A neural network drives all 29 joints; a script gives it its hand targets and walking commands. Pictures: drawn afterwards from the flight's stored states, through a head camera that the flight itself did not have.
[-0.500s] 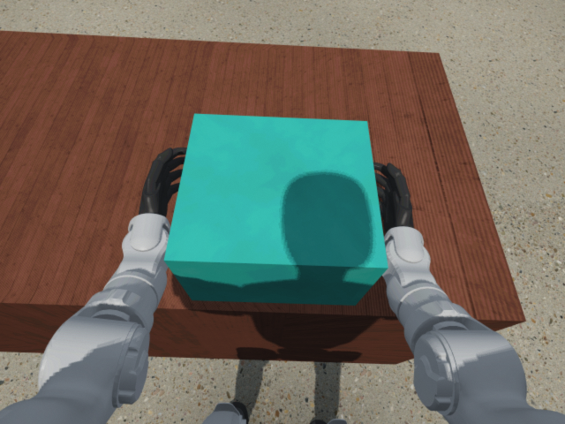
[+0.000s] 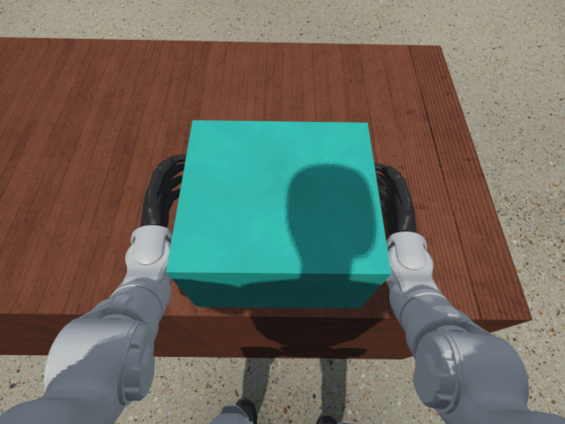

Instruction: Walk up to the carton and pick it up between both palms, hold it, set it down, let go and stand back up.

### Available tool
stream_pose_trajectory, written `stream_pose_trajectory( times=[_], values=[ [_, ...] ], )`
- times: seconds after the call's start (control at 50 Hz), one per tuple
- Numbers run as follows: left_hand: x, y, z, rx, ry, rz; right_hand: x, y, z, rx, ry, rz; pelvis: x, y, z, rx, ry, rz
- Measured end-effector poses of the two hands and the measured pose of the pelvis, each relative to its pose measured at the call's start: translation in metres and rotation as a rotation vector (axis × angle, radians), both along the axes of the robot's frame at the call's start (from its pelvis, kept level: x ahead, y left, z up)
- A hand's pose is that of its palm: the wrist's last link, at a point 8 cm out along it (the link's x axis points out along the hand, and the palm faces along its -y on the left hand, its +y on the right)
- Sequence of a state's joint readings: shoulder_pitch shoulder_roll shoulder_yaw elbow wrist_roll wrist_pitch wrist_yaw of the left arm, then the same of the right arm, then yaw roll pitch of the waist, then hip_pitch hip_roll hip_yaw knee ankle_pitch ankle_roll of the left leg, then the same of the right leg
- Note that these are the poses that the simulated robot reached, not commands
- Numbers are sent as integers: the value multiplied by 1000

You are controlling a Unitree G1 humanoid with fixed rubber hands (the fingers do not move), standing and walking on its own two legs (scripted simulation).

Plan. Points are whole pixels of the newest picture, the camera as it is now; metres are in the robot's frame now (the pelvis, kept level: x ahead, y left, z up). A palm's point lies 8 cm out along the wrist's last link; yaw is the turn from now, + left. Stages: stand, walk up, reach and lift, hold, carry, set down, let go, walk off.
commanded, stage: reach and lift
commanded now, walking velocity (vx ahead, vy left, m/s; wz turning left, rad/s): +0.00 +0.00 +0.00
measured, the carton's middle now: (279, 217) +0.42 +0.02 -0.02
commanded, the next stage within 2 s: none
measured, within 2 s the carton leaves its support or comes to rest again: leaves its support in 1.18 s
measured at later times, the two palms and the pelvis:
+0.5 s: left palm (159, 217) +0.40 +0.19 +0.01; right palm (404, 227) +0.40 -0.16 +0.00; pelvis -0.01 +0.00 +0.01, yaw -1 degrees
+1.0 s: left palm (168, 225) +0.39 +0.18 +0.00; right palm (413, 235) +0.39 -0.17 +0.00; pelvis -0.01 +0.00 +0.01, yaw -1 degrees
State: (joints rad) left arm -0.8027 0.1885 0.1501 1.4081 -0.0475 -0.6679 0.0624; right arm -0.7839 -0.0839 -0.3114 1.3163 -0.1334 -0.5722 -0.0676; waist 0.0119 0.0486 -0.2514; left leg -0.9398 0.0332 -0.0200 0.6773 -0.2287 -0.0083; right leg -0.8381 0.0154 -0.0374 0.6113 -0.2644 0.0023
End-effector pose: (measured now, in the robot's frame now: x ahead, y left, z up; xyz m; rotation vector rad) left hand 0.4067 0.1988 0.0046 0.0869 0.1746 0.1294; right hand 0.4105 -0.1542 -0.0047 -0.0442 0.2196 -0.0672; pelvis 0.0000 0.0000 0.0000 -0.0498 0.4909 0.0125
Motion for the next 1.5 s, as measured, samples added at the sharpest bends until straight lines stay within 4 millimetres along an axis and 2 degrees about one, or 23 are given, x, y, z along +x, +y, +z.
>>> stream_pose_trajectory(
  times=[0.26,0.48,0.76,1.1,1.32,1.5],
  values=[
    [-1,0,-1,-2,-18,-1,-2,0,0,-3,-20,-11,-2,0,3,-5,15,-3],
    [-8,-4,4,-11,-66,-8,-12,-4,6,-42,-77,0,-9,1,5,-11,23,-7],
    [-18,-15,-2,-23,-18,-11,-24,-16,1,-72,-48,11,-15,-3,6,-6,20,-7],
    [-25,-21,0,-43,11,-2,-31,-19,4,-64,-20,-21,-15,-3,6,-5,21,-7],
    [-36,-28,10,-50,47,15,-39,-25,16,-81,16,-19,-20,-5,6,-3,9,-7],
    [-42,-30,23,-61,68,41,-35,-27,38,-120,34,11,-25,-7,7,0,-19,-6]
  ],
)
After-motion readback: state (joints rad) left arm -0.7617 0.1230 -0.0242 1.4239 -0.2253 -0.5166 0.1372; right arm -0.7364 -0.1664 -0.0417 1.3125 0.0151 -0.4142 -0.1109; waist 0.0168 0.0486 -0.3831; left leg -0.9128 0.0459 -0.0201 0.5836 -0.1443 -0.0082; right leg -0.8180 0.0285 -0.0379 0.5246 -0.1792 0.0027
